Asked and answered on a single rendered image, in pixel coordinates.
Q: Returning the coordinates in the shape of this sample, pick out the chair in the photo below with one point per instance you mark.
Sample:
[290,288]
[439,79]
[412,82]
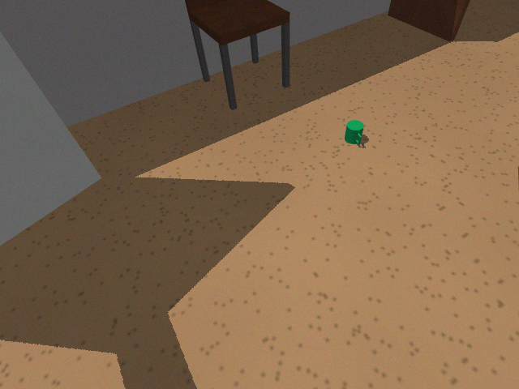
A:
[226,21]

